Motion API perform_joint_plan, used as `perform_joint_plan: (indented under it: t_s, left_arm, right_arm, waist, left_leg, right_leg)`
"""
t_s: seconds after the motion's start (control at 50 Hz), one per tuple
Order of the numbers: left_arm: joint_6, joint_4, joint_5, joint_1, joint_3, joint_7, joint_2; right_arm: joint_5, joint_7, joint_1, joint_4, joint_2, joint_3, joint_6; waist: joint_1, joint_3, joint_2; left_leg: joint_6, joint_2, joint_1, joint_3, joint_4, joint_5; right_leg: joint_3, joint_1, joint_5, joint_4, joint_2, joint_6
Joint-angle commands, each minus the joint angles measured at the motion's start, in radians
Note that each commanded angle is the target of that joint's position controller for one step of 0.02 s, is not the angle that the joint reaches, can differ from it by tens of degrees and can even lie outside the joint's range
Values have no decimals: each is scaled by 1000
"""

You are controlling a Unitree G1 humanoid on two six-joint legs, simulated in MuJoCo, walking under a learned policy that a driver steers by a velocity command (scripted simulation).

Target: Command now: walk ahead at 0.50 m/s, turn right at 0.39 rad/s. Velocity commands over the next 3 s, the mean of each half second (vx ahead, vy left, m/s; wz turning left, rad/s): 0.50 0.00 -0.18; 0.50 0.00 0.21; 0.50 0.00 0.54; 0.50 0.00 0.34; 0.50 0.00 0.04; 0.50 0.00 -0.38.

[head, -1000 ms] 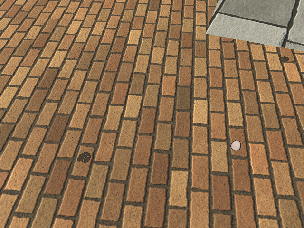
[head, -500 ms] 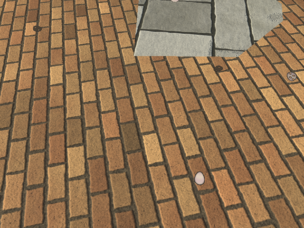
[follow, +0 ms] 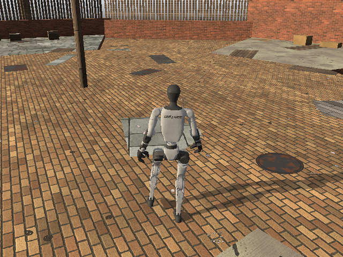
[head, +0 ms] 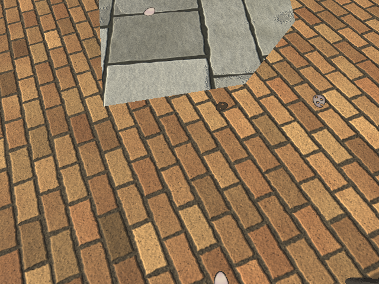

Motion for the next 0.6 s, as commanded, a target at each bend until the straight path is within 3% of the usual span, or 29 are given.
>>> perform_joint_plan:
  t_s: [0.02, 0.1, 0.16, 0.2, 0.22, 0.24, 0.26, 0.28, 0.3, 0.32, 0.34, 0.36, 0.38, 0.42, 0.5, 0.54, 0.6]
  left_arm:
    - [-16, -53, -1, 3, 37, 14, 157]
    - [-16, -11, -4, 67, 35, 10, 158]
    - [-2, 8, -2, 91, 38, 19, 168]
    - [8, 4, -1, 63, 40, 22, 179]
    - [11, -5, 3, 41, 33, 20, 166]
    - [10, -30, 15, 22, 16, 19, 135]
    - [-6, -29, -3, 164, -6, 14, 55]
    - [-19, -19, -12, 150, -4, 11, 106]
    - [-25, -39, -27, 47, 11, 7, 163]
    - [-29, -57, -21, -26, 8, 7, 162]
    - [-31, -68, -5, -67, 11, 7, 153]
    - [-27, -68, 4, -56, 14, 7, 141]
    - [-21, -63, 2, -35, 12, 6, 123]
    - [-13, -66, 4, -34, 3, 8, 92]
    - [-17, -102, 11, -157, -10, 5, 67]
    - [-23, -117, 7, -226, -18, -2, 53]
    - [-29, -145, -3, -320, -21, -16, 55]
  right_arm:
    - [4, 11, -70, -62, -30, 3, -10]
    - [16, 27, -153, -99, -56, 4, -22]
    - [15, 39, -152, -112, -77, 1, -35]
    - [14, 39, -55, -90, -106, -13, -41]
    - [9, 35, 73, -55, -138, -30, -43]
    - [-4, 29, 250, -29, -186, -42, -43]
    - [-8, 31, 374, 10, -253, -65, -31]
    - [24, 38, 378, 22, -167, -41, -27]
    - [33, 34, 307, 10, -116, -26, -21]
    - [22, 30, 235, -8, -98, -17, -13]
    - [12, 30, 190, -13, -79, -9, -9]
    - [0, 29, 172, -16, -65, 0, -11]
    - [-2, 30, 167, -12, -69, 0, -13]
    - [9, 28, 181, 2, -85, -4, -19]
    - [19, 13, 220, 23, -128, -14, -10]
    - [26, 9, 253, 36, -135, -14, -4]
    - [33, 8, 322, 64, -143, -13, 7]
  waist:
    - [10, -31, -105]
    - [47, 5, -117]
    - [36, 10, -130]
    - [-23, -37, -155]
    - [-87, -126, -142]
    - [-163, -273, -79]
    - [-130, -410, 205]
    - [-147, -388, 213]
    - [-150, -222, 121]
    - [-128, -133, 32]
    - [-102, -64, 2]
    - [-71, -48, 14]
    - [-55, -49, 42]
    - [-44, -45, 51]
    - [-72, -30, 24]
    - [-98, -19, 25]
    - [-136, 3, 29]
  left_leg:
    - [-4, -48, 107, 54, -190, 216]
    - [29, -59, 72, 46, -285, 217]
    - [69, -70, 46, 52, -328, 96]
    - [107, -109, 182, 92, -355, 30]
    - [142, -111, 373, 98, -360, 76]
    - [211, 30, 664, -53, -314, 113]
    - [376, 246, 1036, -490, -374, -72]
    - [375, 274, 1056, -667, -488, -250]
    - [326, 246, 925, -535, -507, -322]
    - [294, 208, 777, -416, -532, -270]
    - [286, 172, 651, -340, -565, -182]
    - [279, 146, 576, -288, -592, -110]
    - [284, 131, 532, -254, -613, -52]
    - [293, 118, 499, -177, -645, 49]
    - [269, 80, 503, -52, -673, 178]
    - [245, 54, 502, -2, -674, 176]
    - [239, 78, 561, -3, -658, 144]
  right_leg:
    - [120, -61, 200, -116, -203, -117]
    - [173, 52, 164, -76, -261, -112]
    - [218, 178, 275, -12, -316, -102]
    - [202, 203, 524, 85, -301, -77]
    - [161, 169, 643, 226, -250, -53]
    - [119, 6, 485, 480, -192, -19]
    - [41, -386, -69, 863, -25, 68]
    - [117, -539, -397, 969, -31, 65]
    - [109, -617, -329, 1011, -88, 60]
    - [60, -602, -242, 974, -141, 57]
    - [35, -579, -186, 902, -175, 60]
    - [33, -527, -148, 855, -205, 61]
    - [25, -486, -136, 821, -217, 67]
    - [2, -482, -114, 741, -233, 84]
    - [-32, -496, 108, 495, -233, 109]
    - [-55, -452, 220, 363, -209, 107]
    - [-69, -438, 274, 260, -183, 103]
